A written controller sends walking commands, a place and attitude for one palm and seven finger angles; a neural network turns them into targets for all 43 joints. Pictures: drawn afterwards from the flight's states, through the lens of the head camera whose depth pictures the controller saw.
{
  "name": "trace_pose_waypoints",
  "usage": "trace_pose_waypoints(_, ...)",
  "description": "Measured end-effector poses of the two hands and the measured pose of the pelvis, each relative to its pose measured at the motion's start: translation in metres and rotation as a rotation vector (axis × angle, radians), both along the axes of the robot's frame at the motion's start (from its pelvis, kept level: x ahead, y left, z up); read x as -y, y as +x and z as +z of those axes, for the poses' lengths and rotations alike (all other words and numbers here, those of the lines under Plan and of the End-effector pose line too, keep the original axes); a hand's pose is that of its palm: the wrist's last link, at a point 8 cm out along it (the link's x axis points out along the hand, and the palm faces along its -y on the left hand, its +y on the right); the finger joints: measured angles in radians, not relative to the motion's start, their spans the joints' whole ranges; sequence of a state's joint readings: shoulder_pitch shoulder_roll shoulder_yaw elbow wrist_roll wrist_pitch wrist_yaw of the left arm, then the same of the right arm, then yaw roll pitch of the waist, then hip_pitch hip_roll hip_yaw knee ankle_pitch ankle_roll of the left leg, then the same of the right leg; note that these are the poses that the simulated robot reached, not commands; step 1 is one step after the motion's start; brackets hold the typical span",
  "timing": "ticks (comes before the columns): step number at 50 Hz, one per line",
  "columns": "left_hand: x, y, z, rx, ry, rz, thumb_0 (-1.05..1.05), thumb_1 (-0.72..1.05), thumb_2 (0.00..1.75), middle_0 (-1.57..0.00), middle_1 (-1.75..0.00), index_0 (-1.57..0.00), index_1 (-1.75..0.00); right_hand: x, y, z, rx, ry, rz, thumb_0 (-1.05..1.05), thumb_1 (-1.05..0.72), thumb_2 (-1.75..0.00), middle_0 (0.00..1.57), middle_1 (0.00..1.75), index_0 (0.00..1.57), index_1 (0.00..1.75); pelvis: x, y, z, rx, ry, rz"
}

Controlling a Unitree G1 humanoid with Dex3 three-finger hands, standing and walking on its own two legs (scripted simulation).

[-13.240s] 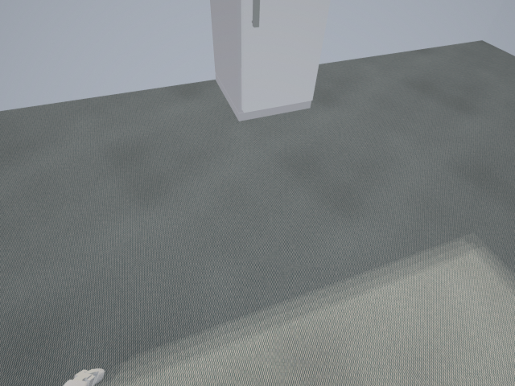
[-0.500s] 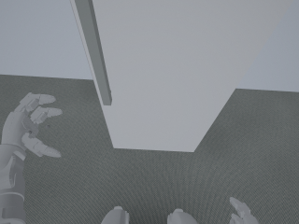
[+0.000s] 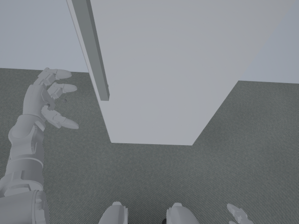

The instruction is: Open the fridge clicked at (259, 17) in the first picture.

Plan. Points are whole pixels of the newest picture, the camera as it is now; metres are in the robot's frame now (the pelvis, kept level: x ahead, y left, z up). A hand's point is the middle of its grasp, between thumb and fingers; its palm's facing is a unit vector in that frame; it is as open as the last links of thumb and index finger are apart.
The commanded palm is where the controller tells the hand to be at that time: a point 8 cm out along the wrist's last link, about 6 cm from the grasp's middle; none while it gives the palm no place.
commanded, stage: move the hooked fingers beside the handle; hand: left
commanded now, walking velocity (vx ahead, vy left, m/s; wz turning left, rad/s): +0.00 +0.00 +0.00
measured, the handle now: (91, 29) +0.54 +0.16 +0.19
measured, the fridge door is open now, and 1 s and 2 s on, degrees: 0 0 0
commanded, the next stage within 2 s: feel for the door with the fingertips in 1.34 s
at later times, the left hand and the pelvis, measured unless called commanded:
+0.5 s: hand (77, 81) +0.48 +0.21 +0.06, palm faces -0.01 -1.00 -0.02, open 14.0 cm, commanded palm +0.46 +0.25 +0.06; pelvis +0.00 -0.01 -0.01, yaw -1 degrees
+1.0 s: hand (73, 81) +0.48 +0.22 +0.06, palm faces -0.02 -1.00 -0.01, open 14.0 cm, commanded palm +0.46 +0.26 +0.06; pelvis +0.00 +0.00 -0.01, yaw -1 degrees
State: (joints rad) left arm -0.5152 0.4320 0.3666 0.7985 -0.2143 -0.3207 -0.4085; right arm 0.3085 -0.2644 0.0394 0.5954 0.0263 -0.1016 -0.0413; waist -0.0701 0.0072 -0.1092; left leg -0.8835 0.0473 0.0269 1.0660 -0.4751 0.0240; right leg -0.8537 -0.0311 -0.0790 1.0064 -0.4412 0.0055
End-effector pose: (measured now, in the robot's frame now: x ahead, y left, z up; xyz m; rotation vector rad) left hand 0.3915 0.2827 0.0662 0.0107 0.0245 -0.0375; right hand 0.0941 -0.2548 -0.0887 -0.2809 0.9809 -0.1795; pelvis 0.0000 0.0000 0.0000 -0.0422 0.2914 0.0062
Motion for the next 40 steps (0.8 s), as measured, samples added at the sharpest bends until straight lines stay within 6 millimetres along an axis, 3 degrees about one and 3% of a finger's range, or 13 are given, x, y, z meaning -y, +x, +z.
trace_pose_waypoints(16,0.017,0.043,0.000,0.002,0.012,0.021,-0.01,-0.50,0.30,-0.30,-1.20,-0.30,-1.20,0.012,-0.052,-0.013,-0.170,-0.008,-0.084,0.01,-0.90,-0.90,0.20,0.30,0.21,0.30,0.004,-0.003,-0.006,-0.036,0.001,-0.010)
trace_pose_waypoints(31,0.023,0.080,-0.003,-0.009,0.008,0.025,-0.01,-0.50,0.30,-0.30,-1.20,-0.31,-1.20,0.018,-0.082,-0.019,-0.275,-0.023,-0.128,0.00,-0.90,-0.90,0.20,0.30,0.21,0.30,0.008,-0.006,-0.014,-0.086,-0.003,-0.017)
trace_pose_waypoints(40,0.013,0.072,-0.006,-0.012,0.006,0.041,-0.01,-0.50,0.30,-0.30,-1.20,-0.32,-1.21,0.013,-0.083,-0.015,-0.290,-0.002,-0.150,0.00,-0.90,-0.90,0.20,0.30,0.21,0.30,0.006,0.000,-0.010,-0.084,-0.003,-0.031)
